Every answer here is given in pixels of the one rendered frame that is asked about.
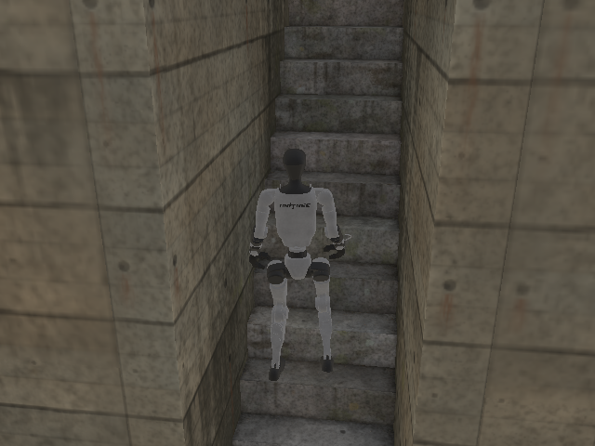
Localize stairs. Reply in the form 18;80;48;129
232;0;404;446

